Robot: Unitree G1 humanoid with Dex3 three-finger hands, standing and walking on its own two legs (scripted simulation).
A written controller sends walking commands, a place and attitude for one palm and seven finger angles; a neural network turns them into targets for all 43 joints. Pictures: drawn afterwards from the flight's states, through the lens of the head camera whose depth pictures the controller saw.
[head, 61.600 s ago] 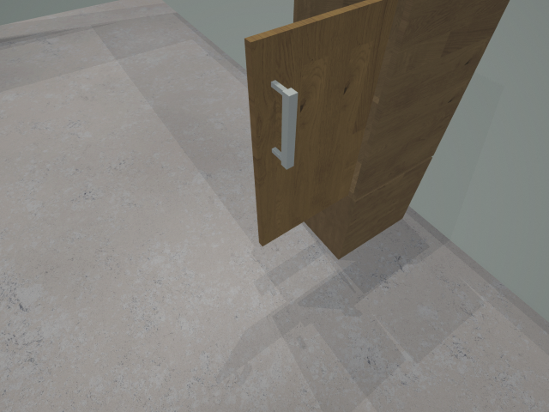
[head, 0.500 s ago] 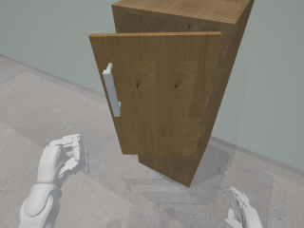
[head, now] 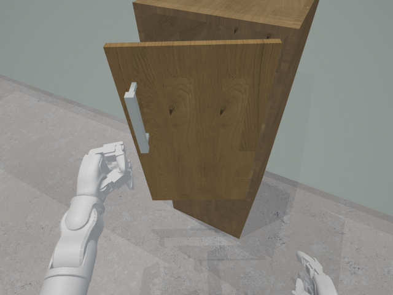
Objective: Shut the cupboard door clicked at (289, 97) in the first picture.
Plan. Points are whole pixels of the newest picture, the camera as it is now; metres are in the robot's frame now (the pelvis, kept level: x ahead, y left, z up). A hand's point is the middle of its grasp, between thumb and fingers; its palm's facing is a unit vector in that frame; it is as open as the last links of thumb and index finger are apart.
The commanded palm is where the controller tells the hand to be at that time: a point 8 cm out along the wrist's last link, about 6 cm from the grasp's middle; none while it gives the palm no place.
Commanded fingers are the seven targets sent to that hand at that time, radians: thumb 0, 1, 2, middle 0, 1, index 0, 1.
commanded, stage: bring the fist close to the handle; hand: left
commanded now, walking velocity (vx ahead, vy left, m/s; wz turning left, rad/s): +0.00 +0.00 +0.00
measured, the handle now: (139, 120) +0.47 +0.17 +0.11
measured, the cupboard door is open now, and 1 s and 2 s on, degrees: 27 27 13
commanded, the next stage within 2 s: push the door shut along its arc in 0.76 s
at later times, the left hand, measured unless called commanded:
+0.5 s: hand (152, 147) +0.38 +0.12 +0.11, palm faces +0.07 -1.00 +0.00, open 3.1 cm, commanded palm +0.35 +0.18 +0.11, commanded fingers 0.00 0.90 0.90 -1.30 -1.50 -1.30 -1.50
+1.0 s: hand (152, 146) +0.39 +0.12 +0.11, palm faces +0.03 -1.00 -0.03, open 3.1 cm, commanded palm +0.37 +0.18 +0.11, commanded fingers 0.00 0.90 0.90 -1.30 -1.50 -1.30 -1.50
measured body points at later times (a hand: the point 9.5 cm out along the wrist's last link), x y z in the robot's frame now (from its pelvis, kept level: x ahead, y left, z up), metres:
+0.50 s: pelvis +0.00 -0.01 +0.00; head +0.01 -0.02 +0.45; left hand +0.37 +0.17 +0.11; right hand +0.13 -0.25 -0.11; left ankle +0.03 +0.13 -0.72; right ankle -0.03 -0.11 -0.72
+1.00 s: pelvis -0.01 -0.01 +0.00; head +0.01 -0.02 +0.45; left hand +0.38 +0.18 +0.11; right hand +0.12 -0.25 -0.11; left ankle +0.03 +0.13 -0.72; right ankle -0.03 -0.11 -0.72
